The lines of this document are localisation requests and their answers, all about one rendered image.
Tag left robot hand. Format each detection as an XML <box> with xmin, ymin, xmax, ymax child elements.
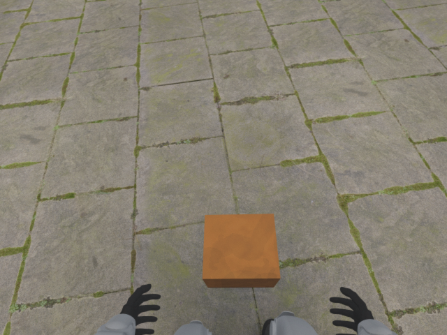
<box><xmin>120</xmin><ymin>284</ymin><xmax>161</xmax><ymax>335</ymax></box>

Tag left robot forearm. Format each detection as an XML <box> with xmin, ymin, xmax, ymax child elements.
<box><xmin>95</xmin><ymin>314</ymin><xmax>135</xmax><ymax>335</ymax></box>

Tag carton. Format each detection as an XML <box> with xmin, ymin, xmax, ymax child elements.
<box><xmin>203</xmin><ymin>214</ymin><xmax>281</xmax><ymax>288</ymax></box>

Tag robot right shin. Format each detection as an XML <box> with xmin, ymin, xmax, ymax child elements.
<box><xmin>277</xmin><ymin>311</ymin><xmax>295</xmax><ymax>318</ymax></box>

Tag right robot hand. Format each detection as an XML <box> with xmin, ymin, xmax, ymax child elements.
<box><xmin>330</xmin><ymin>287</ymin><xmax>374</xmax><ymax>335</ymax></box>

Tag right robot thigh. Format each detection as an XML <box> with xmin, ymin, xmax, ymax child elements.
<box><xmin>270</xmin><ymin>315</ymin><xmax>318</xmax><ymax>335</ymax></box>

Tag right robot forearm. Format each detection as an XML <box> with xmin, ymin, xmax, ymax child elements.
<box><xmin>358</xmin><ymin>319</ymin><xmax>397</xmax><ymax>335</ymax></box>

